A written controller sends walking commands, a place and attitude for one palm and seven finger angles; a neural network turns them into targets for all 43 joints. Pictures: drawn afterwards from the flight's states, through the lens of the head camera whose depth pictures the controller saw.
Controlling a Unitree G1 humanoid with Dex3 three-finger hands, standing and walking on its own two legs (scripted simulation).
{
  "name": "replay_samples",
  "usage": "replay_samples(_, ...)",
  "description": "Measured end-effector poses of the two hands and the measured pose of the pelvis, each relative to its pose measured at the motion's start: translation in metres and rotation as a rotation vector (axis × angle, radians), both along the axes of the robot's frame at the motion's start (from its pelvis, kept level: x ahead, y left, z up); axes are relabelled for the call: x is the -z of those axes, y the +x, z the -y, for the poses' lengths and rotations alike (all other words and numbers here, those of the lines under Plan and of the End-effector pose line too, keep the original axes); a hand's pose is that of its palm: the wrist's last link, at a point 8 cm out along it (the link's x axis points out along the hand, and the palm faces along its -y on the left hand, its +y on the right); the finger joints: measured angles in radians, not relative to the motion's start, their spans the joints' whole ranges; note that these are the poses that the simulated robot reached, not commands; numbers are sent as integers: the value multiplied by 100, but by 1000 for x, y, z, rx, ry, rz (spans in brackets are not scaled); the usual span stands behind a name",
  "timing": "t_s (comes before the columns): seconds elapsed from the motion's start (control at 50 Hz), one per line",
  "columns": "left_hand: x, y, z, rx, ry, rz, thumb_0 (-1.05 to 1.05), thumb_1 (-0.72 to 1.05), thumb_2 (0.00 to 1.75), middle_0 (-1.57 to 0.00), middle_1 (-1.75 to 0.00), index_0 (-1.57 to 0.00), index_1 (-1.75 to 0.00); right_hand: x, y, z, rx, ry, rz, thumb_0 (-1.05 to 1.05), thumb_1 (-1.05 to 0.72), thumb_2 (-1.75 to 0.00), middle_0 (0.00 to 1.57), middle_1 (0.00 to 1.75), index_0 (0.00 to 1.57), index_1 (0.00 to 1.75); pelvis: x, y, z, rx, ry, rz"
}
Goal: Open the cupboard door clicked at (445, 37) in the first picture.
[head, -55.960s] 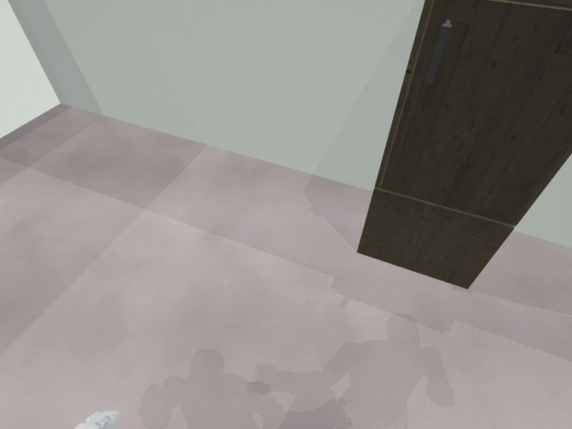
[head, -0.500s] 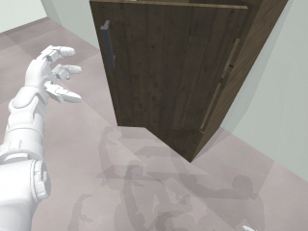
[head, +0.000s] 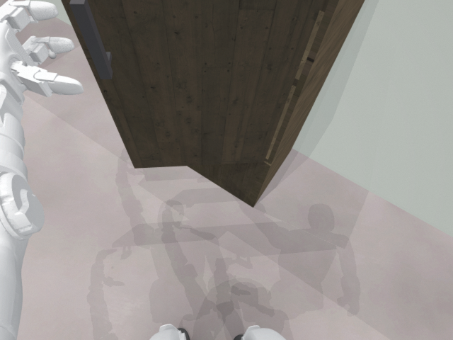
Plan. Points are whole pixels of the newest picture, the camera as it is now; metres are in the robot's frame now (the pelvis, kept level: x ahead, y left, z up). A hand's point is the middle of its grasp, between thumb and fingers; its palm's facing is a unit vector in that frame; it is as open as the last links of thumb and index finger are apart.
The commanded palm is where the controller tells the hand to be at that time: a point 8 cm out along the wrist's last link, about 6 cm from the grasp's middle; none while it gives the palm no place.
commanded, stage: move the hooked fingers beside the handle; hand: left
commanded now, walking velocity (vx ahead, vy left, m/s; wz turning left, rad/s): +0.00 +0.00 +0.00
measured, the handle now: (95, 35) +0.60 +0.15 +0.16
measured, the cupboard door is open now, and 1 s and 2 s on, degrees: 39 39 39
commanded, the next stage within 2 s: slide the fingers in behind the handle in 1.36 s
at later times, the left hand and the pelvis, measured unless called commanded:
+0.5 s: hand (37, 57) +0.53 +0.22 +0.17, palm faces -0.02 -1.00 +0.01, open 14.0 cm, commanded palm +0.52 +0.26 +0.16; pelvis +0.02 +0.00 +0.00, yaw +0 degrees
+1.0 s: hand (50, 52) +0.55 +0.21 +0.16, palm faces -0.01 -1.00 +0.00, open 14.0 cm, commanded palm +0.54 +0.25 +0.15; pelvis +0.00 +0.01 -0.01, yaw -1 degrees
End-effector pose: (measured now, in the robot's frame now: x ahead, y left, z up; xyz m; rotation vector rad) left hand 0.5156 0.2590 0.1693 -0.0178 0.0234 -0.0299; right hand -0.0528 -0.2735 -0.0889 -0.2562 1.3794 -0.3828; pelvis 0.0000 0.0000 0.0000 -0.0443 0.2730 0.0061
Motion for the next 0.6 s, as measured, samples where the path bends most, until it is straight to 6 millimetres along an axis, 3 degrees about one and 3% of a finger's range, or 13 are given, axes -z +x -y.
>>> replay_samples(0.12, -2, 15, 3, 0, 3, -2, -2, -50, 30, -30, -120, -30, -120, -1, -8, -7, 25, 15, -40, 1, -90, -89, 20, 30, 20, 30, 1, 7, -1, 8, -3, -24)
replay_samples(0.24, 3, 19, -2, -11, 1, -6, -2, -50, 30, -30, -120, -30, -120, 0, -2, -13, 33, 32, -40, 1, -90, -89, 20, 30, 20, 30, 0, 14, -2, 20, -2, -33)
replay_samples(0.36, 10, 8, -13, -16, 12, -8, -2, -50, 30, -30, -120, -30, -120, 1, 17, -14, 17, 40, -10, 1, -90, -89, 20, 30, 20, 30, -1, 19, -3, 18, -4, -22)
replay_samples(0.46, 5, -1, -19, -15, 0, 32, -2, -50, 30, -30, -120, -30, -120, 2, 38, -10, -15, 34, 32, 1, -90, -89, 20, 30, 20, 30, -1, 19, -4, 8, -7, -9)
replay_samples(0.6, 5, -8, -15, 7, 4, -15, -2, -50, 30, -30, -120, -30, -120, 5, 61, -6, -68, 21, 91, 1, -90, -89, 20, 30, 20, 30, 1, 12, -7, -17, -12, 3)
